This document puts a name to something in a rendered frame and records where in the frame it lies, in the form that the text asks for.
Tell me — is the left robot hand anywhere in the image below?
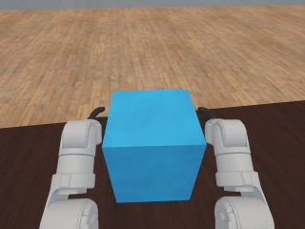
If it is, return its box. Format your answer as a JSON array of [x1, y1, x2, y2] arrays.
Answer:
[[88, 107, 108, 144]]

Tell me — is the right robot upper arm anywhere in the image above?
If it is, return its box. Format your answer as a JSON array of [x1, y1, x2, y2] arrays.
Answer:
[[214, 196, 275, 229]]

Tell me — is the left robot upper arm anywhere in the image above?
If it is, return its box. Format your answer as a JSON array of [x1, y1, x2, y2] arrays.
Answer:
[[40, 198, 99, 229]]

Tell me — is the carton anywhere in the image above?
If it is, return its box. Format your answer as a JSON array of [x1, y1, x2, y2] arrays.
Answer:
[[102, 90, 207, 203]]

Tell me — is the robot left forearm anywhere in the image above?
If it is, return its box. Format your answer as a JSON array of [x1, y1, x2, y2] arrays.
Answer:
[[39, 119, 102, 229]]

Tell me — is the right robot hand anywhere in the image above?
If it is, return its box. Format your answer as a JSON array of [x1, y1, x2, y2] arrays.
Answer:
[[197, 107, 216, 145]]

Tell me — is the robot right forearm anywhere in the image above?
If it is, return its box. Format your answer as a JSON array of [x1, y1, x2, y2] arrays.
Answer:
[[204, 118, 275, 229]]

